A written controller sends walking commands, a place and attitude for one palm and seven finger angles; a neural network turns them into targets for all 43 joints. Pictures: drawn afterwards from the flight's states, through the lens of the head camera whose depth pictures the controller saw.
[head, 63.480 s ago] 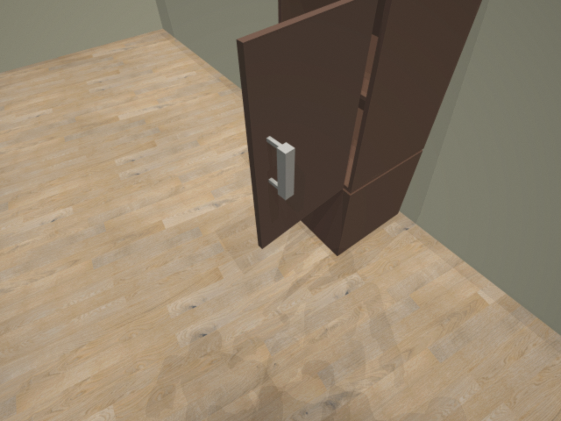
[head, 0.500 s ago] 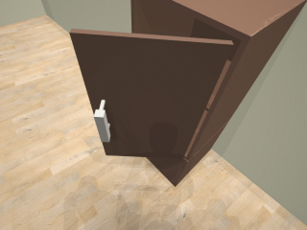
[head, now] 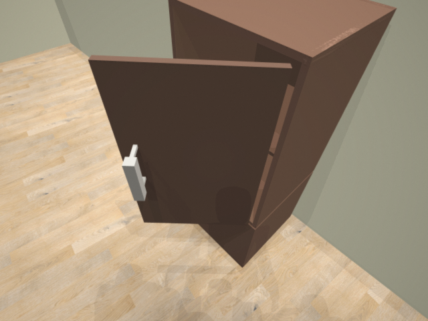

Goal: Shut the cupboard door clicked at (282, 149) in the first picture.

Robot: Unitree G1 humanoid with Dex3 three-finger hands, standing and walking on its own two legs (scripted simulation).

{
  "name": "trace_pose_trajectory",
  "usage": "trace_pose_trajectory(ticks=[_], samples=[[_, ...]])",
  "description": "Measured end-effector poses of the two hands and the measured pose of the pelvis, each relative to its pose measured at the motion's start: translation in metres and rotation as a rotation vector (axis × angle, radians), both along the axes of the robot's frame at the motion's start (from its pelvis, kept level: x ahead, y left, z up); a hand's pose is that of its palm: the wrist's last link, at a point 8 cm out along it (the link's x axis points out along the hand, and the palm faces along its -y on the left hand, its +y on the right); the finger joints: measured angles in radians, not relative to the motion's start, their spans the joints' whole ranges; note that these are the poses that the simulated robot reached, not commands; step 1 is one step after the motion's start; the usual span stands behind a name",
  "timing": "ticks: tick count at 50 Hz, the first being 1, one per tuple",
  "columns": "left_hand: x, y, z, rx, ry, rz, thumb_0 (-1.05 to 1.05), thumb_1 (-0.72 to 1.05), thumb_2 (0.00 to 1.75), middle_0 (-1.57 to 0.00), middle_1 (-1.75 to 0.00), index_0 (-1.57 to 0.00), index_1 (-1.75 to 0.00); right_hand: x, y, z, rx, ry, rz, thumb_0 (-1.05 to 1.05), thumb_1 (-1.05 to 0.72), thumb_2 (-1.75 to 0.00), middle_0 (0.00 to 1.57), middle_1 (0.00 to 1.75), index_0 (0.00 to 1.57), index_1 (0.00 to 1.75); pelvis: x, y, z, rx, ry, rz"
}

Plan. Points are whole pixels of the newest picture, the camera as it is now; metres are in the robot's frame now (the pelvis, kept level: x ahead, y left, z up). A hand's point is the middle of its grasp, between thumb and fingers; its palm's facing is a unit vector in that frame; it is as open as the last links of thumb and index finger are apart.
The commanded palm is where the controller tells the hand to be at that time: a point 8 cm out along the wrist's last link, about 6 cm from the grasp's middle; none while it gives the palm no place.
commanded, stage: come to a stop and stand still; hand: left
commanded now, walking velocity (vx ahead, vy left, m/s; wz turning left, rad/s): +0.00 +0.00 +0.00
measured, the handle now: (137, 173) +0.45 +0.22 -0.03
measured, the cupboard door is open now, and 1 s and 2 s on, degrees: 45 45 45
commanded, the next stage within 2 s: look again from close up in 0.16 s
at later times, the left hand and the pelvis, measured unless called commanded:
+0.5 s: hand out of the picture +0.02 +0.20 -0.17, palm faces +0.02 -0.98 -0.21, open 7.4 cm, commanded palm none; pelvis +0.01 +0.03 +0.00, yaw +0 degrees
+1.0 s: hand (105, 301) +0.17 +0.22 -0.07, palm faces +0.23 -0.96 -0.17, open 7.3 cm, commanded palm +0.12 +0.25 -0.07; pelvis +0.02 +0.02 -0.01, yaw +2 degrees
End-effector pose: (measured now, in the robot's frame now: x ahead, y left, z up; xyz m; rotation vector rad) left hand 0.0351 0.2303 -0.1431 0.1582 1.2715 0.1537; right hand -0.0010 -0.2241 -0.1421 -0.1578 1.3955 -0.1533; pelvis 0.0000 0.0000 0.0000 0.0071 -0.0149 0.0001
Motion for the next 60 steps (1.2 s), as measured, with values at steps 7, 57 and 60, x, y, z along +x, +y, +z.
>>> trace_pose_trajectory(ticks=[7,57,60], samples=[[-0.022,-0.005,-0.002,-0.015,0.068,0.011,0.00,0.92,0.90,-0.20,-0.29,-0.20,-0.30,-0.021,0.011,-0.001,0.024,0.056,-0.014,0.00,-0.90,-0.90,0.20,0.30,0.20,0.30,0.001,0.001,0.002,-0.003,-0.004,0.000],[0.151,0.009,0.126,-0.086,-1.317,-0.093,0.00,0.91,0.90,-0.29,-0.40,-0.30,-0.41,0.158,-0.016,0.021,-0.074,-0.771,0.177,0.01,-0.90,-0.90,0.20,0.30,0.20,0.30,-0.009,0.008,-0.059,0.007,0.197,0.030],[0.130,0.004,0.095,-0.133,-1.312,-0.152,0.00,0.91,0.90,-0.34,-0.45,-0.35,-0.46,0.185,-0.023,0.017,-0.089,-0.859,0.217,0.01,-0.90,-0.90,0.20,0.30,0.20,0.30,-0.020,0.000,-0.086,0.006,0.230,0.029]])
